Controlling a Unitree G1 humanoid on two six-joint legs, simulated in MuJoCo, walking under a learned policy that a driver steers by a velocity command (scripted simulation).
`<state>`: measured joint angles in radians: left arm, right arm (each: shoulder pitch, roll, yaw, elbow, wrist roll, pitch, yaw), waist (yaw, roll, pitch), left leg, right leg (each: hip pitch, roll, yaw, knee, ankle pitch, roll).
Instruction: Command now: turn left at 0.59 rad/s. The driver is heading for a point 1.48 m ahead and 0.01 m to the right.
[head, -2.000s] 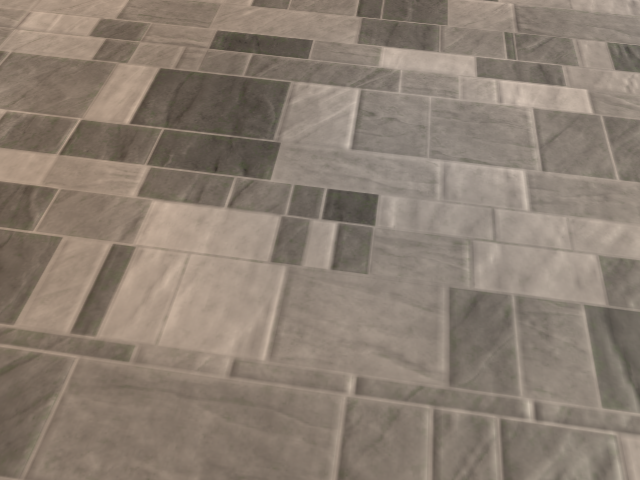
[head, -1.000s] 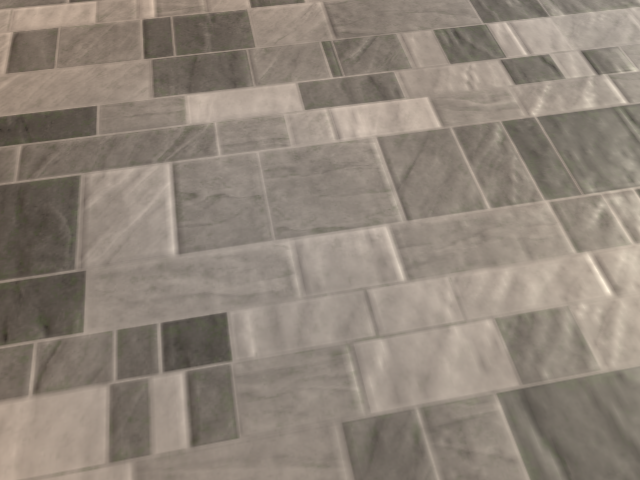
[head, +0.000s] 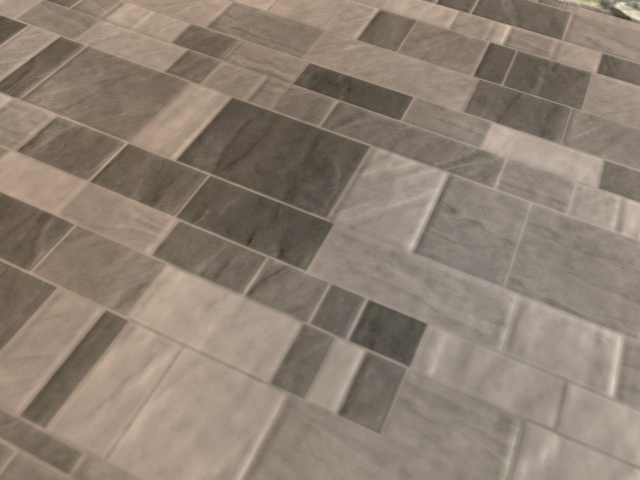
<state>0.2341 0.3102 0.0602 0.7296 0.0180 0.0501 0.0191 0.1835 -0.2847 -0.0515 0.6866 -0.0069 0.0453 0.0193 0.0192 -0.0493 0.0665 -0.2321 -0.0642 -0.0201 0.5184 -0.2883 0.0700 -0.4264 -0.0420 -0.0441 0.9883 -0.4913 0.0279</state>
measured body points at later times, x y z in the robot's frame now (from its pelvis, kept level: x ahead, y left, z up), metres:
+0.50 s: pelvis +0.01 -0.02 +0.00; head +0.03 -0.04 +0.45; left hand +0.08 +0.26 -0.09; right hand +0.17 -0.27 -0.13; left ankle -0.03 +0.08 -0.71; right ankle +0.04 -0.12 -0.74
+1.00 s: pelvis +0.02 -0.02 +0.00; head +0.02 -0.03 +0.45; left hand +0.04 +0.26 -0.12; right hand +0.12 -0.27 -0.14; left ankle -0.06 +0.08 -0.74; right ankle +0.04 -0.11 -0.72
